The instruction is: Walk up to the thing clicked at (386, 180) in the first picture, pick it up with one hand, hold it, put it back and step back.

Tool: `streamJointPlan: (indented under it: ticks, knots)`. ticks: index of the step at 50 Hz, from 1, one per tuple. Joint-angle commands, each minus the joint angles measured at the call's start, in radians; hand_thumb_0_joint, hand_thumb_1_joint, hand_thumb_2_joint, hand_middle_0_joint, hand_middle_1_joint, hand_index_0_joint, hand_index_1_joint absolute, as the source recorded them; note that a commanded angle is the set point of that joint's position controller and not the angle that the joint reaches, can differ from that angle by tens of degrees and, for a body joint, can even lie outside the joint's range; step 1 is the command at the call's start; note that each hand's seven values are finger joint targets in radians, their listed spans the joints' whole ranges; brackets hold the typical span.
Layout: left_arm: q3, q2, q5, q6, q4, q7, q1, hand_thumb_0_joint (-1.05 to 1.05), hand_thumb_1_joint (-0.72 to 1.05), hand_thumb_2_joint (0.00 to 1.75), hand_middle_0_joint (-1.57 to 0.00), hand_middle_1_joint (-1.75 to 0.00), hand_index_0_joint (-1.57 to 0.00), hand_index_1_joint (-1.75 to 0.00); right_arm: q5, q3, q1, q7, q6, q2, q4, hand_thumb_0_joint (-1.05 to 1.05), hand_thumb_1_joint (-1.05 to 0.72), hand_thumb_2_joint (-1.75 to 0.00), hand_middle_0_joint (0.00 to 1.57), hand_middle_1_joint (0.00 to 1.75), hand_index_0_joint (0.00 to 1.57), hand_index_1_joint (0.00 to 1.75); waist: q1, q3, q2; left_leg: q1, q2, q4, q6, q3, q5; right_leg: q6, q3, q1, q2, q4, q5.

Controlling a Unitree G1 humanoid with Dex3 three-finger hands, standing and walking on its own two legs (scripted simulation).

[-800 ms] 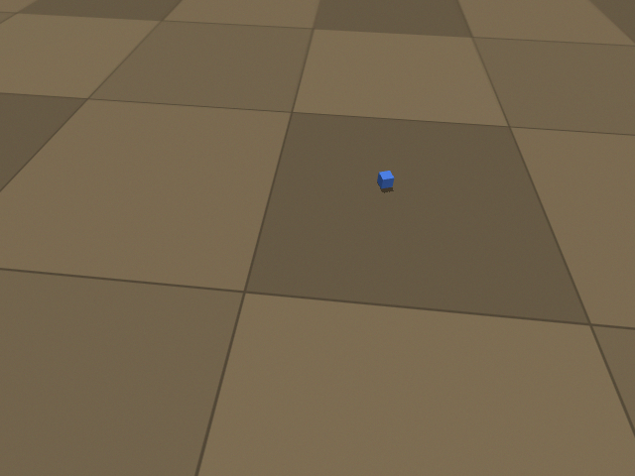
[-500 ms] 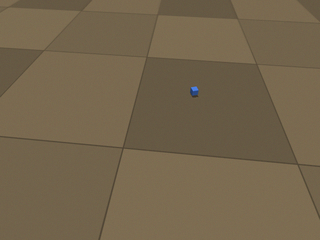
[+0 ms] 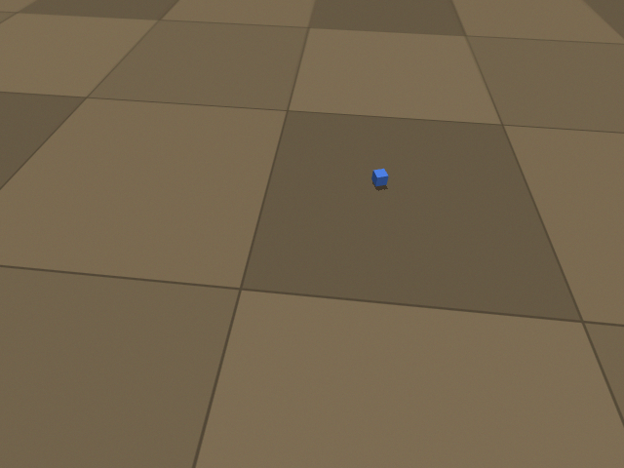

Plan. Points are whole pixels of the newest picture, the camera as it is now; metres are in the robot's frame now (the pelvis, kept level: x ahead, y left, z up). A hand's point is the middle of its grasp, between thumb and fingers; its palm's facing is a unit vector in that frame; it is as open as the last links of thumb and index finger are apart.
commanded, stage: stand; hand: left
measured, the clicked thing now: (379, 177) +1.49 -0.27 -0.75
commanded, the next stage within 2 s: walk up in 0.32 s
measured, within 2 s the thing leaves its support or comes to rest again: neither
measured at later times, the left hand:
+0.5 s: hand out of the picture +0.10 +0.26 -0.15, palm faces -0.11 -0.93 -0.36, open 7.4 cm
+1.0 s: hand (242, 385) +0.27 +0.13 -0.16, palm faces -0.20 -0.93 -0.32, open 7.4 cm
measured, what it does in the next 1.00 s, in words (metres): walks ahead: right foot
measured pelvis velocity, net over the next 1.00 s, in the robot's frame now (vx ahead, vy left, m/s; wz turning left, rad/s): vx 0.21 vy -0.13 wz -0.24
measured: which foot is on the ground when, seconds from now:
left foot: down 0.00-0.66, up 0.68-1.00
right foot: down 0.00-0.36, up 0.38-0.62, down 0.64-1.00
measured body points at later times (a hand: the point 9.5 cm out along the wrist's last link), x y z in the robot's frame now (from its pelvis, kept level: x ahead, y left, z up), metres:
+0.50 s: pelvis +0.02 -0.02 -0.01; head +0.02 -0.02 +0.44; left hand +0.11 +0.31 -0.12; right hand +0.06 -0.35 -0.12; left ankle +0.00 +0.13 -0.75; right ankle +0.03 -0.16 -0.71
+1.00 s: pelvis +0.21 -0.13 -0.02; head +0.22 -0.12 +0.43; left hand +0.28 +0.18 -0.14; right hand +0.24 -0.46 -0.12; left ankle +0.36 -0.02 -0.72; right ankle +0.12 -0.23 -0.75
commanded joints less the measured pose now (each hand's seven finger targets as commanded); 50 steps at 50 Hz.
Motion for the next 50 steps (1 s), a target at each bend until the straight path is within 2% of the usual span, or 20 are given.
streamJointPlan:
  ticks: [1, 15, 16, 17, 18, 19, 20, 22, 24, 29, 31, 32, 33, 34, 35, 36, 38, 40, 46, 50]
  knots:
    - [0.038, 0.21, -0.005, -0.025, -0.067, 0.019, -0.041, 0.0, 0.9, 0.9, -0.2, -0.3, -0.2, -0.3, -0.002, -0.043, -0.034, -0.011, -0.025, -0.213, -0.059, 0.0, -0.9, -0.9, 0.2, 0.3, 0.2, 0.3, -0.005, -0.08, 0.006, 0.012, 0.117, -0.035, 0.035, -0.074, 0.163, -0.027, 0.101, 0.013, -0.127, -0.051, 0.17]
    - [0.038, 0.214, -0.005, -0.026, -0.065, 0.018, -0.032, 0.0, 0.9, 0.9, -0.2, -0.3, -0.2, -0.3, -0.001, -0.042, -0.036, -0.01, -0.027, -0.21, -0.06, 0.0, -0.9, -0.9, 0.2, 0.3, 0.2, 0.3, -0.001, -0.066, 0.001, 0.018, 0.118, -0.047, 0.033, -0.078, 0.17, -0.025, 0.099, 0.004, -0.124, -0.052, 0.167]
    - [0.118, 0.312, 0.022, -0.025, -0.151, -0.021, 0.014, 0.0, 0.9, 0.9, -0.2, -0.3, -0.2, -0.3, -0.031, -0.117, 0.046, 0.004, -0.056, -0.33, -0.134, 0.0, -0.9, -0.9, 0.2, 0.3, 0.2, 0.3, -0.034, -0.165, -0.03, 0.148, 0.108, 0.051, 0.107, -0.062, -0.343, -0.059, 0.132, -0.13, -0.058, 0.043, -0.305]
    - [0.116, 0.289, 0.028, -0.015, -0.157, -0.04, -0.044, 0.0, 0.9, 0.9, -0.2, -0.3, -0.2, -0.3, -0.037, -0.137, 0.092, 0.008, -0.062, -0.351, -0.111, 0.0, -0.9, -0.9, 0.2, 0.3, 0.2, 0.3, -0.073, -0.077, 0.034, 0.218, 0.162, 0.005, 0.145, -0.132, -0.537, -0.055, 0.102, -0.385, -0.042, 0.138, -0.431]
    - [0.116, 0.264, 0.029, -0.006, -0.19, -0.054, -0.117, 0.0, 0.9, 0.9, -0.2, -0.3, -0.2, -0.3, -0.039, -0.16, 0.134, 0.006, -0.064, -0.39, -0.109, 0.0, -0.9, -0.9, 0.2, 0.3, 0.2, 0.3, -0.111, 0.007, 0.175, 0.216, 0.304, -0.14, 0.205, -0.3, -0.666, -0.031, 0.023, -0.548, -0.014, 0.391, -0.318]
    - [0.12, 0.267, 0.038, -0.005, -0.228, -0.062, -0.158, 0.0, 0.9, 0.9, -0.2, -0.3, -0.2, -0.3, -0.035, -0.171, 0.132, 0.005, -0.072, -0.41, -0.13, 0.0, -0.9, -0.9, 0.2, 0.3, 0.2, 0.3, -0.116, 0.053, 0.162, 0.154, 0.452, -0.222, 0.267, -0.405, -0.649, -0.023, 0.077, -0.63, -0.061, 0.542, -0.281]
    - [0.12, 0.271, 0.032, -0.011, -0.24, -0.066, -0.141, 0.0, 0.9, 0.9, -0.2, -0.3, -0.2, -0.3, -0.034, -0.169, 0.1, 0.004, -0.081, -0.411, -0.153, 0.0, -0.9, -0.9, 0.2, 0.3, 0.2, 0.3, -0.092, 0.083, 0.103, 0.104, 0.488, -0.234, 0.281, -0.43, -0.569, -0.023, 0.14, -0.633, -0.096, 0.577, -0.26]
    - [0.126, 0.274, 0.021, -0.021, -0.23, -0.083, -0.068, 0.0, 0.9, 0.9, -0.2, -0.3, -0.2, -0.3, -0.039, -0.161, 0.059, 0.005, -0.096, -0.363, -0.185, 0.0, -0.9, -0.9, 0.2, 0.3, 0.2, 0.3, -0.038, 0.055, 0.062, 0.076, 0.414, -0.226, 0.252, -0.336, -0.503, -0.023, 0.161, -0.57, -0.133, 0.595, -0.212]
    - [0.129, 0.258, 0.011, -0.012, -0.219, -0.107, 0.036, 0.0, 0.9, 0.9, -0.2, -0.3, -0.2, -0.3, -0.045, -0.156, -0.009, 0.014, -0.099, -0.353, -0.222, 0.0, -0.9, -0.9, 0.2, 0.3, 0.2, 0.3, 0.015, 0.025, 0.136, 0.042, 0.339, -0.21, 0.217, -0.164, -0.458, -0.01, 0.078, -0.476, -0.124, 0.525, -0.2]
    - [0.144, 0.254, 0.015, -0.017, -0.222, -0.116, 0.061, 0.0, 0.9, 0.9, -0.2, -0.3, -0.2, -0.3, -0.051, -0.159, -0.014, 0.031, -0.09, -0.344, -0.245, 0.0, -0.9, -0.9, 0.2, 0.3, 0.2, 0.3, 0.013, 0.028, 0.15, -0.139, 0.225, -0.061, 0.156, 0.066, -0.358, 0.0, -0.054, -0.182, -0.078, 0.312, -0.089]
    - [0.159, 0.273, 0.022, -0.024, -0.173, -0.1, 0.217, 0.0, 0.9, 0.9, -0.2, -0.3, -0.2, -0.3, -0.047, -0.156, -0.038, 0.031, -0.076, -0.333, -0.251, 0.0, -0.9, -0.9, 0.2, 0.3, 0.2, 0.3, 0.091, -0.017, 0.03, -0.243, 0.197, 0.17, 0.142, 0.121, -0.399, -0.008, -0.113, 0.014, -0.034, 0.266, -0.033]
    - [0.181, 0.32, 0.026, -0.035, -0.142, -0.082, 0.344, 0.0, 0.9, 0.9, -0.2, -0.3, -0.2, -0.3, -0.047, -0.134, -0.001, 0.031, -0.069, -0.284, -0.251, 0.0, -0.9, -0.9, 0.2, 0.3, 0.2, 0.3, 0.145, -0.081, -0.142, -0.324, 0.139, 0.452, 0.123, 0.164, -0.3, -0.023, -0.079, 0.172, 0.002, 0.243, -0.118]
    - [0.207, 0.402, 0.03, -0.043, -0.135, -0.06, 0.434, 0.0, 0.9, 0.9, -0.2, -0.3, -0.2, -0.3, -0.038, -0.1, 0.014, 0.035, -0.068, -0.189, -0.281, 0.0, -0.9, -0.9, 0.2, 0.3, 0.2, 0.3, 0.19, -0.063, -0.412, -0.541, 0.019, 0.754, 0.084, 0.187, -0.429, -0.076, 0.204, 0.235, -0.121, 0.049, -0.413]
    - [0.204, 0.459, 0.024, -0.053, -0.192, -0.054, 0.353, 0.0, 0.9, 0.9, -0.2, -0.3, -0.2, -0.3, -0.014, -0.098, 0.026, 0.041, -0.065, -0.212, -0.316, 0.0, -0.9, -0.9, 0.2, 0.3, 0.2, 0.3, 0.13, -0.034, -0.393, -0.631, -0.023, 0.872, 0.038, 0.084, -0.406, -0.173, 0.683, 0.128, -0.336, -0.22, -0.664]
    - [0.198, 0.482, 0.007, -0.052, -0.225, -0.058, 0.261, 0.0, 0.9, 0.9, -0.2, -0.3, -0.2, -0.3, -0.022, -0.124, 0.007, 0.036, -0.064, -0.307, -0.304, 0.0, -0.9, -0.9, 0.2, 0.3, 0.2, 0.3, 0.098, 0.045, -0.241, -0.567, 0.049, 0.872, 0.03, 0.006, -0.358, -0.247, 0.804, -0.015, -0.406, -0.254, -0.751]
    - [0.195, 0.467, -0.006, -0.053, -0.244, -0.055, 0.21, 0.0, 0.9, 0.9, -0.2, -0.3, -0.2, -0.3, -0.018, -0.132, -0.007, 0.037, -0.068, -0.339, -0.291, 0.0, -0.9, -0.9, 0.2, 0.3, 0.2, 0.3, 0.076, 0.095, -0.171, -0.58, 0.097, 0.878, 0.039, -0.02, -0.3, -0.268, 0.751, -0.06, -0.386, -0.242, -0.694]
    - [0.169, 0.387, -0.011, -0.063, -0.253, -0.042, 0.161, 0.0, 0.9, 0.9, -0.2, -0.3, -0.2, -0.3, 0.0, -0.126, 0.06, 0.044, -0.068, -0.314, -0.248, 0.0, -0.9, -0.9, 0.2, 0.3, 0.2, 0.3, 0.027, 0.084, -0.12, -0.515, 0.137, 0.808, 0.054, -0.037, -0.189, -0.205, 0.494, -0.087, -0.286, -0.164, -0.468]
    - [0.156, 0.357, -0.011, -0.073, -0.257, -0.04, 0.166, 0.0, 0.9, 0.9, -0.2, -0.3, -0.2, -0.3, 0.002, -0.125, 0.129, 0.054, -0.064, -0.294, -0.239, 0.0, -0.9, -0.9, 0.2, 0.3, 0.2, 0.3, 0.01, 0.058, -0.146, -0.438, 0.134, 0.717, 0.058, -0.022, -0.131, -0.182, 0.373, -0.106, -0.229, -0.138, -0.344]
    - [0.147, 0.345, -0.009, -0.089, -0.311, -0.042, 0.171, 0.0, 0.9, 0.9, -0.2, -0.3, -0.2, -0.3, -0.023, -0.137, 0.037, 0.08, -0.067, -0.277, -0.313, 0.0, -0.9, -0.9, 0.2, 0.3, 0.2, 0.3, 0.027, 0.077, -0.084, -0.395, 0.125, 0.418, 0.014, 0.019, -0.054, -0.211, 0.258, -0.168, -0.214, -0.134, -0.312]
    - [0.139, 0.343, -0.005, -0.09, -0.319, -0.043, 0.184, 0.0, 0.9, 0.9, -0.2, -0.3, -0.2, -0.3, -0.023, -0.141, 0.012, 0.073, -0.086, -0.249, -0.331, 0.0, -0.9, -0.9, 0.2, 0.3, 0.2, 0.3, 0.033, 0.043, -0.06, -0.273, 0.088, 0.288, 0.018, 0.072, 0.026, -0.193, 0.201, -0.151, -0.205, -0.045, -0.091]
